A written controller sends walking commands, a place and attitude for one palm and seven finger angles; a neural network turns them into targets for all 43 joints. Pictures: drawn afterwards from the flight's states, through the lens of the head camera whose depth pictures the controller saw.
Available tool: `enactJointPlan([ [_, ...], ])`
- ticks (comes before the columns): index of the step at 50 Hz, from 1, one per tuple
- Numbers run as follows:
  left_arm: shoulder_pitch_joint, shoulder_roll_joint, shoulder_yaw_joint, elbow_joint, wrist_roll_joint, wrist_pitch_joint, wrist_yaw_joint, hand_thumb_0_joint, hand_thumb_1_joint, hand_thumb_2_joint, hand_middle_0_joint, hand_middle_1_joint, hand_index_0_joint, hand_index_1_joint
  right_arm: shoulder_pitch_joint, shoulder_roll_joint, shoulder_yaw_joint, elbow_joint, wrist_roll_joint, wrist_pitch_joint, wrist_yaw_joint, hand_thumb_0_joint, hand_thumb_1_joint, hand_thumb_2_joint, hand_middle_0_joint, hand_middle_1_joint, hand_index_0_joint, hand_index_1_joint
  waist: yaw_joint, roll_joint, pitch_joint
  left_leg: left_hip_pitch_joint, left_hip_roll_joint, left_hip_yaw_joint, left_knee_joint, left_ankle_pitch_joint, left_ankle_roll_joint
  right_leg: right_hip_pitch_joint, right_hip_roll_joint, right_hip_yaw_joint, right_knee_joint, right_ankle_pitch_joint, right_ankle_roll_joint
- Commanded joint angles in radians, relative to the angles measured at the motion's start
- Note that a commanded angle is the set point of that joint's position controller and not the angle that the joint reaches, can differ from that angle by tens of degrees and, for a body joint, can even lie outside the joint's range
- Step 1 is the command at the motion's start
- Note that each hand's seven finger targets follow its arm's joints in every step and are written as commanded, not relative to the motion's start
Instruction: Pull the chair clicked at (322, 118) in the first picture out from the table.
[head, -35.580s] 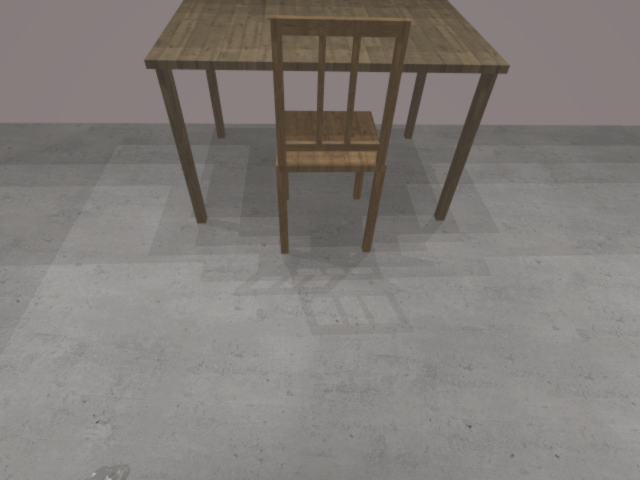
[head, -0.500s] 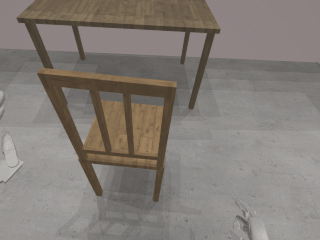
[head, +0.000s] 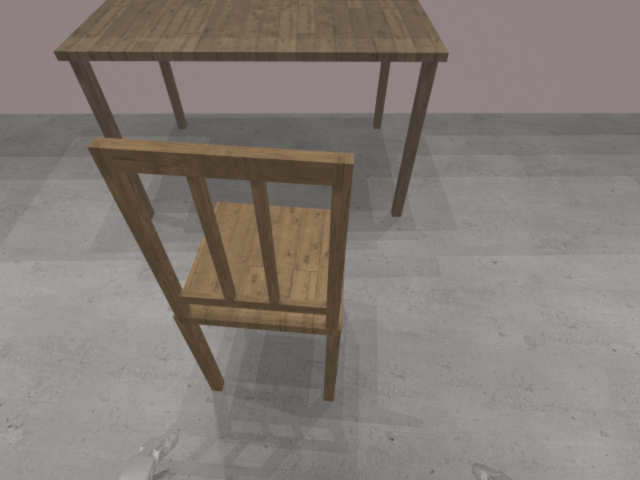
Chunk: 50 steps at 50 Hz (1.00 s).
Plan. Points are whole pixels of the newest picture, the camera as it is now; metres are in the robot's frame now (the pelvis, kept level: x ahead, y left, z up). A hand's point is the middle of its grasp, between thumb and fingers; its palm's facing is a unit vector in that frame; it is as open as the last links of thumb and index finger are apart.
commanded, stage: let the arm hang, fingers relaxed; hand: left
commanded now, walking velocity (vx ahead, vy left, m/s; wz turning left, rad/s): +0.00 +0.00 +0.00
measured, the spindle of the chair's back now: (215, 245) +0.51 +0.20 -0.05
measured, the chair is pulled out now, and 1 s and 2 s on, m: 0.60 0.60 0.60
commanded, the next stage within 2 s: look to check the result in 0.88 s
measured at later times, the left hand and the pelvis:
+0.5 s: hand out of the picture -0.03 +0.17 -0.16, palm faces +0.02 -0.97 -0.25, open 7.3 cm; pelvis -0.02 -0.02 +0.01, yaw +0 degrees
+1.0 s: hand out of the picture -0.02 +0.13 -0.16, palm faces +0.03 -0.98 -0.19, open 7.3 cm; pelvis -0.02 -0.04 +0.01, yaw +0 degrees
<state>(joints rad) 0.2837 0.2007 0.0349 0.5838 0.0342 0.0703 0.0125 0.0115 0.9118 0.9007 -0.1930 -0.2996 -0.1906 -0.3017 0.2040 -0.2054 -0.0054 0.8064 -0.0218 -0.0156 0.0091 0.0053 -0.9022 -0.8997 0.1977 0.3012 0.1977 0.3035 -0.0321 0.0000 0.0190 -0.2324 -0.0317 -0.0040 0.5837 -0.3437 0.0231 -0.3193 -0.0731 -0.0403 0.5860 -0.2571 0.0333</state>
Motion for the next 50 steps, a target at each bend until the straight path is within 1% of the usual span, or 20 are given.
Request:
enactJointPlan([
  [1, 0.018, 0.149, 0.011, 0.049, -0.010, -0.055, 0.007, 0.000, 0.900, 0.900, -0.200, -0.300, -0.200, -0.300, 0.027, -0.127, -0.026, -0.029, 0.000, -0.012, -0.015, 0.000, -0.900, -0.900, 0.200, 0.300, 0.200, 0.300, 0.042, 0.073, -0.027, -0.041, 0.102, -0.112, -0.172, 0.300, 0.026, 0.131, -0.025, 0.068, -0.108, 0.146, -0.061],
  [2, 0.025, 0.145, 0.006, 0.095, -0.013, -0.055, 0.009, 0.000, 0.900, 0.900, -0.200, -0.300, -0.200, -0.300, 0.032, -0.118, -0.021, -0.008, 0.000, -0.011, -0.017, 0.000, -0.900, -0.900, 0.200, 0.300, 0.200, 0.300, 0.044, 0.153, -0.015, -0.061, 0.105, -0.107, -0.192, 0.271, 0.023, 0.149, -0.020, 0.065, -0.117, 0.113, -0.057],
  [4, 0.052, 0.138, -0.002, 0.180, -0.017, -0.060, 0.010, 0.000, 0.900, 0.900, -0.200, -0.300, -0.200, -0.300, 0.058, -0.099, -0.015, 0.026, 0.005, -0.009, -0.021, 0.000, -0.900, -0.900, 0.200, 0.300, 0.200, 0.300, 0.046, 0.191, -0.017, -0.061, 0.101, -0.092, -0.205, 0.199, 0.019, 0.170, -0.017, 0.065, -0.144, 0.093, -0.062],
  [5, 0.066, 0.106, 0.013, 0.196, -0.013, -0.061, 0.014, 0.000, 0.900, 0.900, -0.200, -0.300, -0.200, -0.300, 0.080, -0.080, -0.021, 0.039, -0.001, -0.008, -0.025, 0.000, -0.900, -0.900, 0.200, 0.300, 0.200, 0.300, 0.046, 0.224, -0.026, -0.060, 0.101, -0.090, -0.209, 0.162, 0.020, 0.175, -0.014, 0.057, -0.154, 0.085, -0.067],
  [8, 0.051, 0.103, -0.001, 0.260, -0.017, -0.060, 0.012, 0.000, 0.900, 0.900, -0.200, -0.300, -0.200, -0.300, 0.135, -0.074, -0.023, 0.078, 0.003, 0.001, -0.028, 0.000, -0.900, -0.900, 0.200, 0.300, 0.200, 0.300, 0.041, 0.176, 0.003, -0.083, 0.116, -0.104, -0.242, 0.052, 0.027, 0.170, -0.007, 0.042, -0.179, 0.039, -0.067],
  [11, 0.048, 0.101, -0.008, 0.313, -0.020, -0.060, 0.010, 0.000, 0.900, 0.900, -0.200, -0.300, -0.200, -0.300, 0.179, -0.069, -0.028, 0.102, 0.005, 0.010, -0.029, 0.000, -0.900, -0.900, 0.200, 0.300, 0.200, 0.300, 0.037, 0.048, 0.068, -0.112, 0.118, -0.106, -0.263, -0.048, 0.032, 0.131, -0.008, 0.049, -0.210, -0.029, -0.073],
  [12, 0.044, 0.100, -0.009, 0.327, -0.020, -0.059, 0.009, 0.000, 0.900, 0.900, -0.200, -0.300, -0.200, -0.300, 0.196, -0.071, -0.029, 0.115, 0.005, 0.010, -0.029, 0.000, -0.900, -0.900, 0.200, 0.300, 0.200, 0.300, 0.035, 0.027, 0.088, -0.126, 0.115, -0.104, -0.263, -0.070, 0.033, 0.120, -0.013, 0.055, -0.219, -0.057, -0.072],
  [15, 0.055, 0.099, -0.010, 0.362, -0.021, -0.061, 0.011, 0.000, 0.900, 0.900, -0.200, -0.300, -0.200, -0.300, 0.244, -0.058, -0.027, 0.143, 0.005, 0.009, -0.029, 0.000, -0.900, -0.900, 0.200, 0.300, 0.200, 0.300, 0.031, -0.048, 0.073, -0.102, 0.099, -0.093, -0.239, -0.049, 0.034, 0.100, -0.025, 0.074, -0.240, -0.106, -0.075],
  [19, 0.070, 0.091, -0.013, 0.397, -0.024, -0.062, 0.015, 0.000, 0.900, 0.900, -0.200, -0.300, -0.200, -0.300, 0.273, -0.037, -0.022, 0.177, 0.004, 0.008, -0.032, 0.000, -0.900, -0.900, 0.200, 0.300, 0.200, 0.300, 0.029, -0.030, 0.076, -0.084, 0.095, -0.084, -0.232, -0.033, 0.036, 0.073, -0.026, 0.084, -0.246, -0.123, -0.080],
  [21, 0.075, 0.086, -0.015, 0.408, -0.026, -0.063, 0.017, 0.000, 0.900, 0.900, -0.200, -0.300, -0.200, -0.300, 0.285, -0.028, -0.019, 0.191, 0.006, 0.006, -0.034, 0.000, -0.900, -0.900, 0.200, 0.300, 0.200, 0.300, 0.031, -0.009, 0.077, -0.080, 0.098, -0.082, -0.236, -0.002, 0.037, 0.078, -0.022, 0.082, -0.242, -0.095, -0.082],
  [25, 0.086, 0.073, -0.016, 0.430, -0.027, -0.068, 0.019, 0.000, 0.900, 0.900, -0.200, -0.300, -0.200, -0.300, 0.294, -0.009, -0.012, 0.212, 0.008, -0.001, -0.037, 0.000, -0.900, -0.900, 0.200, 0.300, 0.200, 0.300, 0.032, -0.025, 0.065, -0.066, 0.099, -0.071, -0.222, 0.081, 0.031, 0.096, -0.029, 0.079, -0.227, -0.026, -0.083],
  [27, 0.086, 0.065, -0.018, 0.435, -0.027, -0.067, 0.021, 0.000, 0.900, 0.900, -0.200, -0.300, -0.200, -0.300, 0.291, -0.003, -0.011, 0.219, 0.009, 0.000, -0.040, 0.000, -0.900, -0.900, 0.200, 0.300, 0.200, 0.300, 0.034, -0.011, 0.086, -0.069, 0.104, -0.073, -0.227, 0.087, 0.030, 0.088, -0.024, 0.079, -0.228, -0.018, -0.084],
  [30, 0.088, 0.059, -0.016, 0.442, -0.027, -0.072, 0.023, 0.000, 0.900, 0.900, -0.200, -0.300, -0.200, -0.300, 0.295, 0.007, -0.008, 0.230, 0.010, -0.003, -0.041, 0.000, -0.900, -0.900, 0.200, 0.300, 0.200, 0.300, 0.033, -0.019, 0.057, -0.049, 0.101, -0.059, -0.216, 0.120, 0.023, 0.107, -0.030, 0.080, -0.224, 0.012, -0.086],
  [32, 0.085, 0.052, -0.016, 0.445, -0.026, -0.071, 0.024, 0.000, 0.900, 0.900, -0.200, -0.300, -0.200, -0.300, 0.291, 0.012, -0.009, 0.234, 0.010, -0.002, -0.043, 0.000, -0.900, -0.900, 0.200, 0.300, 0.200, 0.300, 0.034, 0.007, 0.079, -0.054, 0.105, -0.061, -0.222, 0.128, 0.024, 0.100, -0.027, 0.075, -0.223, 0.025, -0.086],
  [36, 0.083, 0.042, -0.014, 0.455, -0.026, -0.069, 0.025, 0.000, 0.900, 0.900, -0.200, -0.300, -0.200, -0.300, 0.283, 0.028, -0.008, 0.241, 0.009, 0.003, -0.045, 0.000, -0.900, -0.900, 0.200, 0.300, 0.200, 0.300, 0.034, 0.031, 0.120, -0.062, 0.104, -0.058, -0.229, 0.090, 0.022, 0.073, -0.022, 0.079, -0.240, -0.013, -0.088],
  [40, 0.080, 0.044, -0.010, 0.452, -0.025, -0.070, 0.023, 0.000, 0.900, 0.900, -0.200, -0.300, -0.200, -0.300, 0.291, 0.029, -0.010, 0.242, 0.008, 0.004, -0.043, 0.000, -0.900, -0.900, 0.200, 0.300, 0.200, 0.300, 0.030, 0.006, 0.101, -0.057, 0.097, -0.050, -0.219, 0.069, 0.019, 0.079, -0.027, 0.087, -0.251, -0.044, -0.088],
  [41, 0.075, 0.042, -0.011, 0.452, -0.025, -0.068, 0.024, 0.000, 0.900, 0.900, -0.200, -0.300, -0.200, -0.300, 0.291, 0.031, -0.012, 0.240, 0.007, 0.008, -0.044, 0.000, -0.900, -0.900, 0.200, 0.300, 0.200, 0.300, 0.029, -0.004, 0.130, -0.065, 0.100, -0.055, -0.228, 0.045, 0.021, 0.057, -0.021, 0.085, -0.260, -0.070, -0.089],
  [45, 0.072, 0.042, -0.006, 0.447, -0.024, -0.067, 0.023, 0.000, 0.900, 0.900, -0.200, -0.300, -0.200, -0.300, 0.300, 0.029, -0.015, 0.241, 0.005, 0.008, -0.042, 0.000, -0.900, -0.900, 0.200, 0.300, 0.200, 0.300, 0.027, 0.005, 0.102, -0.062, 0.096, -0.053, -0.225, 0.019, 0.021, 0.059, -0.022, 0.091, -0.261, -0.101, -0.089],
  [46, 0.069, 0.042, -0.006, 0.448, -0.024, -0.066, 0.024, 0.000, 0.900, 0.900, -0.200, -0.300, -0.200, -0.300, 0.301, 0.032, -0.016, 0.242, 0.005, 0.009, -0.043, 0.000, -0.900, -0.900, 0.200, 0.300, 0.200, 0.300, 0.027, 0.003, 0.111, -0.069, 0.102, -0.060, -0.237, 0.015, 0.025, 0.060, -0.017, 0.083, -0.261, -0.095, -0.089],
  [50, 0.075, 0.036, -0.006, 0.448, -0.025, -0.071, 0.023, 0.000, 0.900, 0.900, -0.200, -0.300, -0.200, -0.300, 0.301, 0.024, -0.013, 0.243, 0.006, 0.001, -0.044, 0.000, -0.900, -0.900, 0.200, 0.300, 0.200, 0.300, 0.031, 0.002, 0.056, -0.051, 0.105, -0.060, -0.229, 0.066, 0.022, 0.100, -0.020, 0.079, -0.240, -0.034, -0.088],
])
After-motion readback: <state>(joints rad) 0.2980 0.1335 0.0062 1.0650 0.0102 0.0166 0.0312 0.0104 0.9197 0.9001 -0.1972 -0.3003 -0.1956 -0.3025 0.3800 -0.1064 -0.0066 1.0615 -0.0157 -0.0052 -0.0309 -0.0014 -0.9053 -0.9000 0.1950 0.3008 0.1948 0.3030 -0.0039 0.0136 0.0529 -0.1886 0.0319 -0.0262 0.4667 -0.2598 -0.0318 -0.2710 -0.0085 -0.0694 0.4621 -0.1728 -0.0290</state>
